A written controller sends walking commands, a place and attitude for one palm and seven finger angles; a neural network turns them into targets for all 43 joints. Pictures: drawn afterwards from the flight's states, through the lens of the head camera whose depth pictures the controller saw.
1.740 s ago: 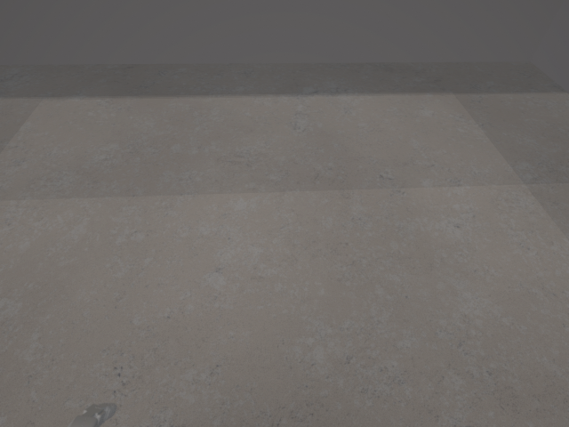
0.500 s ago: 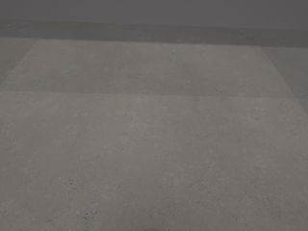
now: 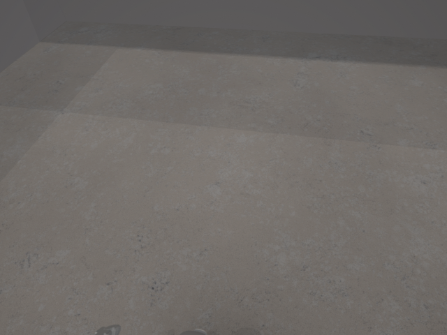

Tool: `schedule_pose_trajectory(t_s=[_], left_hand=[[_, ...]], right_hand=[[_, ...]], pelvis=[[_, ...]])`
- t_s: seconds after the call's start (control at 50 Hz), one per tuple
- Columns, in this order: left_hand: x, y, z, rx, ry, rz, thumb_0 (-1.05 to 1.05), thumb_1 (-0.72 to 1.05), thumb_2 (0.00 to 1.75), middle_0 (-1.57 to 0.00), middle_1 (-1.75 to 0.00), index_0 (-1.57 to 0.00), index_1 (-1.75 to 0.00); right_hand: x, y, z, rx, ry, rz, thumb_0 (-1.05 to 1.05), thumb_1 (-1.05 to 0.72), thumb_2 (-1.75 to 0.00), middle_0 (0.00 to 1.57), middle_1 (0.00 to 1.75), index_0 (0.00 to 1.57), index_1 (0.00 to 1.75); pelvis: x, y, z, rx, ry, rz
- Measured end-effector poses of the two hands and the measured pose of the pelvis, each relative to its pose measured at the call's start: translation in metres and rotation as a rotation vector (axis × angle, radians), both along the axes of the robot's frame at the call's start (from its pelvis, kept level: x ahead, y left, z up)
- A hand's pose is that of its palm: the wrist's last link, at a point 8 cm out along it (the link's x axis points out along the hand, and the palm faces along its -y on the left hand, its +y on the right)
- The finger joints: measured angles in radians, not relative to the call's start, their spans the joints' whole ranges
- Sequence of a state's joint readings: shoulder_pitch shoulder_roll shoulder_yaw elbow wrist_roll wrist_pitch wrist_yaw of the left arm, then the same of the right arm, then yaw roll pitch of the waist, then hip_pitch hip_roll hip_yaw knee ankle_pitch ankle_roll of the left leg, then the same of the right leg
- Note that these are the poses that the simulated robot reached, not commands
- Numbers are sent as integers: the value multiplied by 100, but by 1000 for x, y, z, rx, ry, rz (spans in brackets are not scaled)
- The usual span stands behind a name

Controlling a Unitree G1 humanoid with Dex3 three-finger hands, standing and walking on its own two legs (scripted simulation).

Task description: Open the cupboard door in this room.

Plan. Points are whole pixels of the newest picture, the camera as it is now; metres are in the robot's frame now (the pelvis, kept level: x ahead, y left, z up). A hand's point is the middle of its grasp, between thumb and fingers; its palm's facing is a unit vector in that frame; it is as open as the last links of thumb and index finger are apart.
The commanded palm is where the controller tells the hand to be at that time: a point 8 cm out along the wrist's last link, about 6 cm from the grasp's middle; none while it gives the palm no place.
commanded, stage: turn or walk to find it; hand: left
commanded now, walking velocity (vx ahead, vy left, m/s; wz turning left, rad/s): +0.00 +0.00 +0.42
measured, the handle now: out of the picture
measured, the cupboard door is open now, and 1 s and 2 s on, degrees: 0 0 0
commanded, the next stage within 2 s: stand and wait in 1.58 s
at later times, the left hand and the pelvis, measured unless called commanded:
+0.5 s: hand out of the picture -0.06 +0.24 -0.18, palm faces +0.27 -0.93 -0.24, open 7.4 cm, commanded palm none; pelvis -0.02 +0.03 +0.00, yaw +13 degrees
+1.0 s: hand out of the picture -0.03 +0.20 -0.13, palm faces +0.43 -0.86 -0.29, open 7.4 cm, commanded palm none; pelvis -0.03 -0.02 +0.01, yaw +26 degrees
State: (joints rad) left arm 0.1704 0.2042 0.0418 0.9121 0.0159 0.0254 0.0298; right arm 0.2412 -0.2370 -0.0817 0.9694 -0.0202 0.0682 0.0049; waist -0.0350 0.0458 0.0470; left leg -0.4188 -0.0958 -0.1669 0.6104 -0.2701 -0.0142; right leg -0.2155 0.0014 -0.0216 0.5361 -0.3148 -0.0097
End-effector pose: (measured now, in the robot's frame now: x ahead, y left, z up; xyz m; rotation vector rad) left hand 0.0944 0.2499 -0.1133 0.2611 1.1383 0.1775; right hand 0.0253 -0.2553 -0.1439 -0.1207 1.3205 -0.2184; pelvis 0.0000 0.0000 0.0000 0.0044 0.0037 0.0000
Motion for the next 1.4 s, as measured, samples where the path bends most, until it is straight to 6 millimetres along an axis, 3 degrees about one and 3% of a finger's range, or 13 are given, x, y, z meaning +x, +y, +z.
schedule_pose_trajectory(t_s=[0.12,0.22,0.32,0.46,0.54,0.64,0.74,0.84,0.98,1.1,1.2,1.34,1.4], left_hand=[[-46,-8,9,3,32,82,1,90,90,-20,-29,-20,-30],[-77,-12,2,-23,66,144,1,90,90,-20,-29,-20,-30],[-116,-6,-12,-61,131,218,1,90,90,-20,-29,-20,-30],[-167,25,-39,-91,228,331,1,90,90,-20,-29,-20,-30],[-169,38,-32,-87,220,357,1,91,90,-20,-29,-20,-30],[-150,46,-18,-68,125,370,1,91,90,-20,-29,-20,-30],[-128,41,-6,-37,40,369,1,91,90,-20,-29,-20,-30],[-115,21,2,4,-29,372,1,91,90,-20,-29,-20,-30],[-143,-13,14,2,-23,440,1,90,90,-20,-29,-20,-30],[-178,-33,5,-35,27,521,1,90,90,-20,-29,-20,-30],[-218,-41,-9,-78,78,598,1,90,90,-21,-29,-20,-30],[-285,-31,-42,-135,153,721,1,90,90,-21,-29,-20,-30],[-301,-25,-41,-141,184,746,1,91,90,-20,-29,-20,-30]], right_hand=[[16,-18,9,-3,-18,63,0,-91,-90,20,30,20,30],[28,-17,12,-19,6,130,0,-91,-90,20,30,20,30],[56,5,14,-31,6,223,0,-91,-90,19,30,20,30],[100,57,20,-47,-106,349,0,-91,-90,20,30,20,30],[106,75,30,-42,-145,373,0,-91,-90,20,30,20,30],[101,82,29,-17,-140,399,0,-90,-90,20,30,20,30],[90,71,17,11,-100,406,0,-90,-90,20,30,20,30],[82,45,-4,40,-54,404,0,-90,-90,20,30,20,30],[81,19,-2,33,14,447,0,-91,-90,20,30,20,30],[86,15,4,6,49,507,0,-91,-90,20,30,20,30],[99,36,9,-18,42,585,0,-91,-90,19,30,20,30],[124,96,15,-37,-90,716,0,-91,-90,20,30,20,30],[124,115,25,-29,-130,748,0,-91,-90,20,30,20,30]], pelvis=[[-4,-10,9,26,-15,63],[-6,-9,9,33,-13,119],[-11,2,5,28,-2,170],[-17,27,-6,18,-1,223],[-19,33,2,0,-7,242],[-24,33,7,-6,-13,281],[-26,22,6,5,-11,320],[-25,0,-3,22,-4,359],[-26,-17,7,45,-19,440],[-29,-20,9,41,-21,504],[-38,-15,6,29,-18,552],[-58,7,-9,3,-15,625],[-64,11,-4,1,-20,630]])
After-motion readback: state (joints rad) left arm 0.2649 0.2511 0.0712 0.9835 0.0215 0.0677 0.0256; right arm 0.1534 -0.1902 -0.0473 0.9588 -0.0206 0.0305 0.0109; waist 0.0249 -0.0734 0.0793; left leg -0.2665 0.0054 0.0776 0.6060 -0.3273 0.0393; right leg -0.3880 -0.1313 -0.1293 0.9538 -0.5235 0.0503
